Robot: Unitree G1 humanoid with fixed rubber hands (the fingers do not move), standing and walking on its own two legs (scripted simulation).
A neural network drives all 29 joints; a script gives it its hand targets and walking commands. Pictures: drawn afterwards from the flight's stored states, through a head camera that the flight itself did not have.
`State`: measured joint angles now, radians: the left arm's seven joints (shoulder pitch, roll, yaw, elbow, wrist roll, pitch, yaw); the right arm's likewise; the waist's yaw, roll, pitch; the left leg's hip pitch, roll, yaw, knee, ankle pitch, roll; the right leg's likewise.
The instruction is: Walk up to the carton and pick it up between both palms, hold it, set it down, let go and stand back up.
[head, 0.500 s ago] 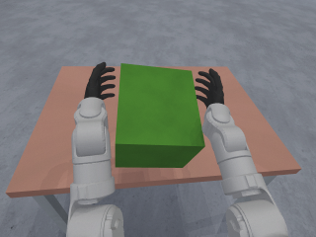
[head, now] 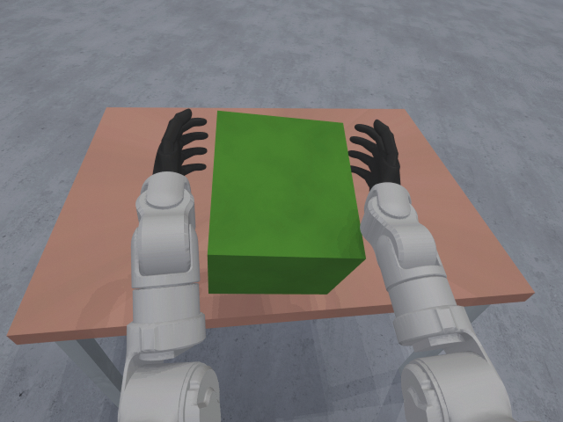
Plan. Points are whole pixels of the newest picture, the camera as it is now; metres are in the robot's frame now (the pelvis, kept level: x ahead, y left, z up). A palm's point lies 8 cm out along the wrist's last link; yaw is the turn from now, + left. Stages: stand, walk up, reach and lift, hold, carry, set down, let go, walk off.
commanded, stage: hold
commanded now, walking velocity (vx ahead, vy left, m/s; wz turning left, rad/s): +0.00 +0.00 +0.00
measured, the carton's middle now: (275, 208) +0.38 +0.02 +0.10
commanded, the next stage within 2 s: none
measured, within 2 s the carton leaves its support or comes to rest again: neither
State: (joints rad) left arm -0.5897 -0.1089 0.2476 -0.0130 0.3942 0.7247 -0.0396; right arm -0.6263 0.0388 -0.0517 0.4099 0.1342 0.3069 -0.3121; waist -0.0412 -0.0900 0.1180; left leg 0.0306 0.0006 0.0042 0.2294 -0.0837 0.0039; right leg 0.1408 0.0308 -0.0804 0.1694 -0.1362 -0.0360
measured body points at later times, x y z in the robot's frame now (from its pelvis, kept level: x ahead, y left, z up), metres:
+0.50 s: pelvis +0.00 +0.00 +0.00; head -0.02 +0.03 +0.45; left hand +0.37 +0.15 +0.18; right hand +0.38 -0.13 +0.17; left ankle +0.04 +0.11 -0.75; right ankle -0.01 -0.09 -0.75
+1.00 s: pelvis +0.00 +0.00 +0.00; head -0.01 +0.03 +0.45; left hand +0.36 +0.15 +0.18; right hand +0.38 -0.13 +0.17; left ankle +0.04 +0.11 -0.75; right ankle -0.01 -0.09 -0.75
